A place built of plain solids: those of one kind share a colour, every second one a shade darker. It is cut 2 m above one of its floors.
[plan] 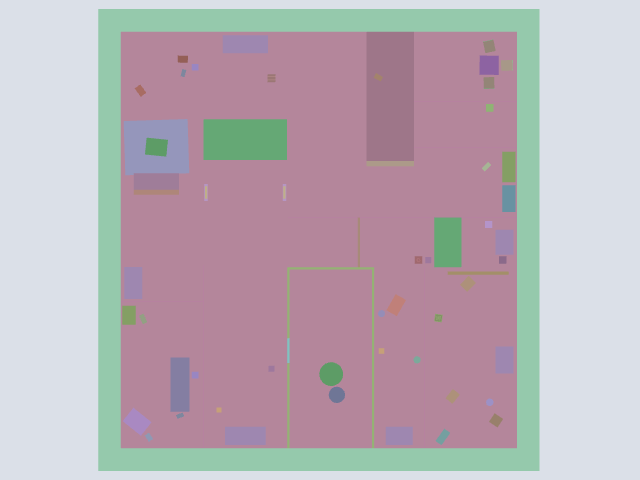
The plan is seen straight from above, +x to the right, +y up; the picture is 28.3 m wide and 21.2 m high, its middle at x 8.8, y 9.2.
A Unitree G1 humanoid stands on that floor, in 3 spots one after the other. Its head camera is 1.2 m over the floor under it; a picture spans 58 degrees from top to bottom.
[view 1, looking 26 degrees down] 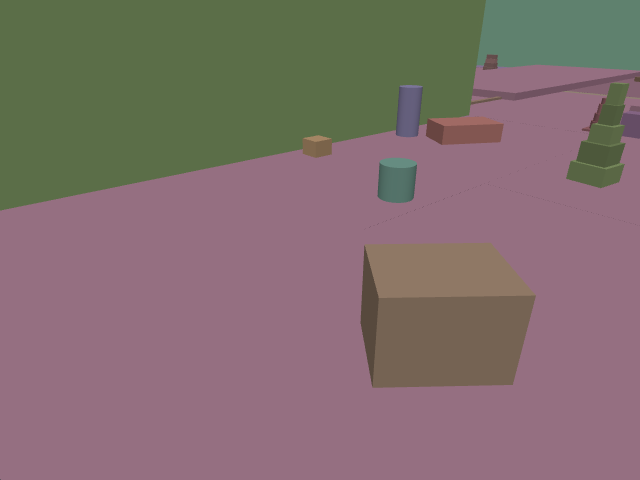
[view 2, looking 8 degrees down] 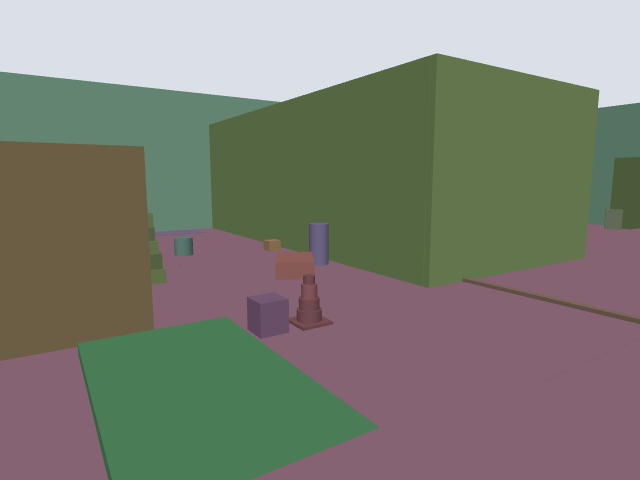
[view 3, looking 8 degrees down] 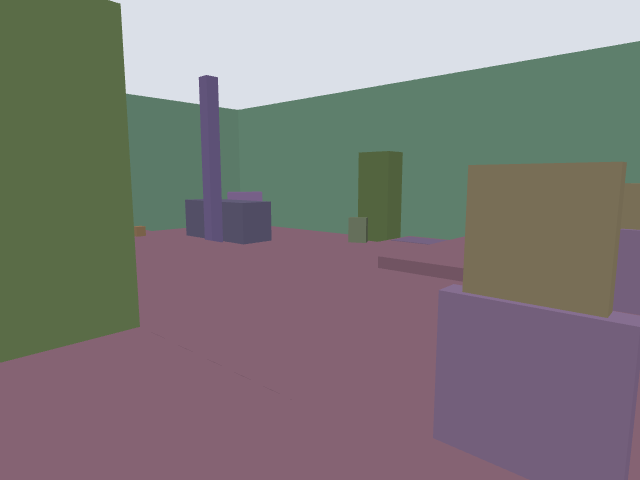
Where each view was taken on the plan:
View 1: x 15.45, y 1.04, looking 140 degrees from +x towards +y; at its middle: floor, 2.74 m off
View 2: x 15.22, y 11.69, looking -123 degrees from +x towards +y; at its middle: edge_bin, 6.74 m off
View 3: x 9.10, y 11.81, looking -138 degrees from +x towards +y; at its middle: floor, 10.56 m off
